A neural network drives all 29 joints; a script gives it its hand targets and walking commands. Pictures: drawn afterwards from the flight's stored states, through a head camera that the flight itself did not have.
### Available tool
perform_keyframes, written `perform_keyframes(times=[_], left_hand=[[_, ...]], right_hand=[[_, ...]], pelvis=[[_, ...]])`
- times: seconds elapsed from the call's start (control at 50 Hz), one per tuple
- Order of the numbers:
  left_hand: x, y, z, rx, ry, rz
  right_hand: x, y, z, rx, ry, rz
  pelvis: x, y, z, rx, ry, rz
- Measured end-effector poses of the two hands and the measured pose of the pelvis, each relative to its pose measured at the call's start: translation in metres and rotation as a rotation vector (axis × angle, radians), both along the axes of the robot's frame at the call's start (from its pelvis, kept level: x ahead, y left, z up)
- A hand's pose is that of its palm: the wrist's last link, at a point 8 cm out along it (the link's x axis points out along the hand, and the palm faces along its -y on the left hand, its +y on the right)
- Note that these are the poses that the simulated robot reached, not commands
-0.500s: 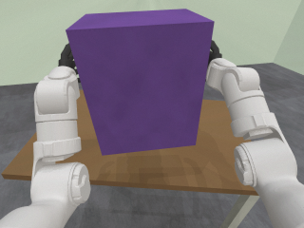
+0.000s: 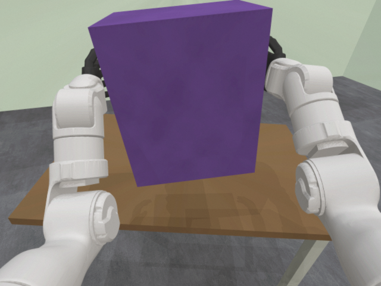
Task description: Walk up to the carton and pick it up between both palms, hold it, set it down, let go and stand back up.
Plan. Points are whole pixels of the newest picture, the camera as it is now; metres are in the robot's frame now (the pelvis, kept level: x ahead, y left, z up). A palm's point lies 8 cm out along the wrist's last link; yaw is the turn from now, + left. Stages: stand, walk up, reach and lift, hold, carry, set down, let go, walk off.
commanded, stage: hold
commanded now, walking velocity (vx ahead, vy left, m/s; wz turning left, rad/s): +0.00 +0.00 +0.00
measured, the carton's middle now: (186, 95) +0.37 +0.00 +0.29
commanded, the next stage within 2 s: none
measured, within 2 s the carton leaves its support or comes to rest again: neither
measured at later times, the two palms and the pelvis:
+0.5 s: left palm (98, 86) +0.36 +0.16 +0.31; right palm (274, 79) +0.37 -0.17 +0.33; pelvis +0.00 -0.01 +0.00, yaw +0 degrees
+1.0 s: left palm (75, 81) +0.35 +0.20 +0.32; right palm (257, 66) +0.37 -0.13 +0.35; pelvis +0.01 +0.00 +0.00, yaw +1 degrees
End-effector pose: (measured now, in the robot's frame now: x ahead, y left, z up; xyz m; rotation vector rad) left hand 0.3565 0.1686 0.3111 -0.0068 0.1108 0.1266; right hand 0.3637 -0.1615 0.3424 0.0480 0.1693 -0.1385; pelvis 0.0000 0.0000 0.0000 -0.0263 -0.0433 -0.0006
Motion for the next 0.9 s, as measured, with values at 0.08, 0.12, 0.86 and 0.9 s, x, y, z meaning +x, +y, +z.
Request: perform_keyframes(times=[0.08,0.12,0.86,0.9], left_hand=[[0.005,-0.008,-0.006,0.004,0.01,-0.007],[0.006,-0.012,-0.007,0.002,0.01,-0.009],[-0.002,0.022,0.008,-0.03,-0.021,0.032],[-0.003,0.025,0.009,-0.024,-0.019,0.033]], right_hand=[[0.003,-0.009,-0.008,-0.004,0.012,-0.006],[0.003,-0.012,-0.011,-0.011,0.012,-0.006],[0.007,0.022,0.005,-0.028,-0.007,0.035],[0.007,0.025,0.007,-0.027,-0.004,0.036]], pelvis=[[-0.001,0.0,0.0,-0.001,0.007,-0.009],[-0.001,-0.001,0.001,-0.001,0.009,-0.013],[0.008,-0.004,0.001,0.002,-0.007,0.003],[0.008,-0.003,0.001,0.0,-0.007,0.007]])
